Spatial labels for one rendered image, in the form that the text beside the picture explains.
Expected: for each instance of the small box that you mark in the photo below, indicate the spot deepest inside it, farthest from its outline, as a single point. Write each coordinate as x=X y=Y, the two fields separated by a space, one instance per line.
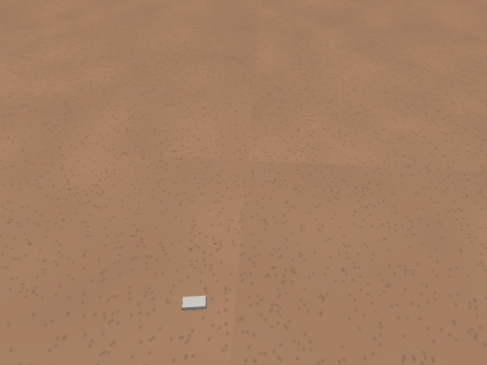
x=193 y=303

